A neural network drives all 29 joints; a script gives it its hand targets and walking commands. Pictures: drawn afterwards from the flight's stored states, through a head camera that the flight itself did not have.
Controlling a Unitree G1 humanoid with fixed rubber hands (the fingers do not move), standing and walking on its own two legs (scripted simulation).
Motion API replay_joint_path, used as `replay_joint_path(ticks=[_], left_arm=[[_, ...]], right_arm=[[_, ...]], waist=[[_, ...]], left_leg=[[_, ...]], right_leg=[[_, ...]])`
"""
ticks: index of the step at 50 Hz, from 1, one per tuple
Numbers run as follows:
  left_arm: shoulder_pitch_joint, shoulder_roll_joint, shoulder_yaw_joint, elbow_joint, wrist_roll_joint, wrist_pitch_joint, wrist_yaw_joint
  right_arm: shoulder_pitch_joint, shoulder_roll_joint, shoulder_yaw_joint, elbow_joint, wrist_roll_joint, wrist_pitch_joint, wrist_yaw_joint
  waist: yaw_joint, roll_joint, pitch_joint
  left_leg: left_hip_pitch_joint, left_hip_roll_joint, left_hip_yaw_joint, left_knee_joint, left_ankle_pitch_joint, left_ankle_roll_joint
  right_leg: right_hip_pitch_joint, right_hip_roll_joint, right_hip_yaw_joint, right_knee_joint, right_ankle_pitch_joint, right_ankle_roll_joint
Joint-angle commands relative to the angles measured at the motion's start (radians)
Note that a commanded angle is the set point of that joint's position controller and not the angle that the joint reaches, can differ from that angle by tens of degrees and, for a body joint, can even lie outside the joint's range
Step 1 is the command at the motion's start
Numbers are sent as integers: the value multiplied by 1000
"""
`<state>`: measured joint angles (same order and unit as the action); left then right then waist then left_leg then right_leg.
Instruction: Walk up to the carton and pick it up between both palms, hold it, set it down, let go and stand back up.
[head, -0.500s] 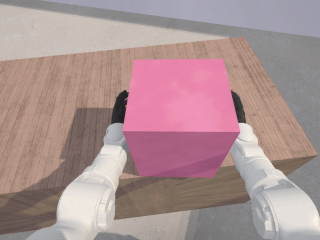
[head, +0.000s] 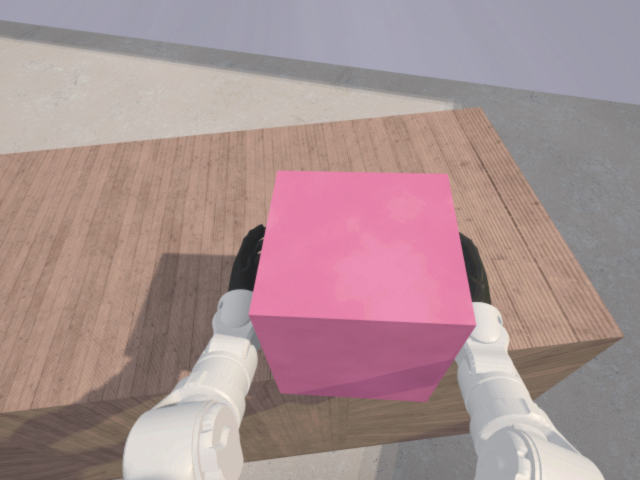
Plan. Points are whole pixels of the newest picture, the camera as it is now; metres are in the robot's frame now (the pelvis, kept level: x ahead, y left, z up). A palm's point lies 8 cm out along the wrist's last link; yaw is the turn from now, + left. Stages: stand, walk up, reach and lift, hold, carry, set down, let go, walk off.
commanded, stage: reach and lift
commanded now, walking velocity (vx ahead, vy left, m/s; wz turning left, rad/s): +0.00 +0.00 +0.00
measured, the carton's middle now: (356, 293) +0.37 -0.01 +0.01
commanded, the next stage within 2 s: none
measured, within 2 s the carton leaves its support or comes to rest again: leaves its support in 1.72 s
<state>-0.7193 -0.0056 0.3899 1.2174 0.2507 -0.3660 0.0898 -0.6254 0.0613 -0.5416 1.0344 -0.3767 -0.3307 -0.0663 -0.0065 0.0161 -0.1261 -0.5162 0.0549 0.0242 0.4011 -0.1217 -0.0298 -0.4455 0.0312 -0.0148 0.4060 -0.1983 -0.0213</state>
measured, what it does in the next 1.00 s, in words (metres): stands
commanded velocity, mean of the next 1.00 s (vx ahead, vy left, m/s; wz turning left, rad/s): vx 0.00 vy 0.00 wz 0.00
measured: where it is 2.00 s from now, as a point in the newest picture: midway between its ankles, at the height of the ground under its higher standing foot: outside the picture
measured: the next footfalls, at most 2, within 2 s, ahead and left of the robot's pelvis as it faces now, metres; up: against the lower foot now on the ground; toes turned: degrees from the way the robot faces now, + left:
none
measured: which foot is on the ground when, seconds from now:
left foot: down 0.00-1.00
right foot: down 0.00-1.00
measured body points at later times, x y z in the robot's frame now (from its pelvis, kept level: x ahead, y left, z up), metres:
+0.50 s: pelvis +0.00 +0.00 +0.00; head +0.07 +0.01 +0.45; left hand +0.40 +0.14 +0.02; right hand +0.39 -0.16 +0.01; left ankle +0.03 +0.14 -0.74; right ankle -0.01 -0.10 -0.74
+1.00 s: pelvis +0.00 +0.00 +0.00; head +0.07 +0.01 +0.45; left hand +0.40 +0.14 +0.02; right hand +0.39 -0.16 +0.01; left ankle +0.03 +0.14 -0.74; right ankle -0.01 -0.10 -0.74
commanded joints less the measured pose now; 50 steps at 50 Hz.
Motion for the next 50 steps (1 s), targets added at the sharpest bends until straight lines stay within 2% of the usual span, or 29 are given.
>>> replay_joint_path(ticks=[1, 3, 6, 12, 14, 20, 22, 26, 29, 35, 36, 37, 42, 45, 50], left_arm=[[-609, -490, -205, -132, 85, -37, -115], [-592, -490, -212, -144, 93, -30, -114], [-592, -495, -204, -160, 93, -26, -113], [-576, -516, -205, -183, 109, -9, -109], [-564, -525, -210, -183, 109, -5, -106], [-575, -538, -221, -199, 101, 0, -106], [-562, -541, -225, -206, 108, 3, -100], [-567, -550, -232, -214, 107, 5, -96], [-562, -557, -229, -211, 109, 11, -101], [-559, -555, -230, -211, 107, 12, -98], [-564, -562, -241, -211, 108, 12, -97], [-560, -565, -239, -215, 107, 12, -94], [-560, -563, -240, -213, 100, 10, -91], [-560, -571, -252, -217, 101, 5, -84], [-570, -573, -249, -215, 96, 3, -84]], right_arm=[[-654, 493, 306, -74, -90, -83, 151], [-641, 498, 307, -63, -93, -89, 146], [-641, 503, 307, -72, -98, -94, 146], [-636, 525, 297, -76, -100, -93, 144], [-638, 526, 304, -82, -99, -97, 145], [-644, 529, 302, -89, -98, -95, 145], [-633, 525, 305, -85, -95, -96, 147], [-644, 534, 309, -86, -95, -100, 145], [-638, 533, 302, -67, -98, -98, 142], [-642, 543, 316, -73, -92, -107, 137], [-646, 540, 307, -70, -93, -108, 137], [-642, 537, 308, -70, -93, -109, 137], [-644, 536, 325, -72, -82, -110, 139], [-641, 539, 326, -60, -84, -118, 137], [-651, 535, 323, -59, -87, -120, 131]], waist=[[2, -36, -575], [6, -23, -590], [18, -33, -598], [17, -30, -587], [28, -27, -596], [16, -20, -598], [25, -18, -605], [24, -29, -598], [12, -30, -573], [23, -34, -586], [14, -22, -593], [19, -11, -601], [22, -30, -597], [19, -13, -617], [15, -15, -597]], left_leg=[[385, -25, 76, 0, 269, -15], [386, -23, 79, -3, 287, -19], [367, -25, 85, -15, 256, -15], [364, -23, 89, -34, 245, -8], [370, -23, 92, -30, 264, -12], [363, -24, 94, -39, 244, -11], [371, -23, 93, -38, 252, -12], [368, -23, 94, -40, 256, -13], [372, -23, 89, -51, 236, -8], [341, -27, 92, -53, 228, 1], [346, -27, 90, -53, 228, -5], [359, -23, 90, -50, 235, -9], [357, -23, 84, -47, 242, -2], [363, -21, 81, -38, 267, -4], [351, -22, 81, -41, 236, -2]], right_leg=[[281, -17, -56, -18, 500, 60], [294, -21, -51, -16, 524, 61], [305, -21, -50, -24, 497, 59], [320, -25, -44, -37, 493, 56], [313, -21, -50, -42, 486, 52], [313, -21, -52, -57, 457, 45], [311, -18, -58, -55, 461, 42], [310, -14, -57, -60, 449, 42], [307, -17, -59, -67, 450, 45], [326, -20, -51, -57, 475, 49], [313, -19, -56, -61, 454, 45], [306, -16, -56, -63, 442, 41], [307, -15, -60, -60, 464, 44], [293, -12, -58, -56, 474, 40], [284, -13, -59, -60, 452, 40]])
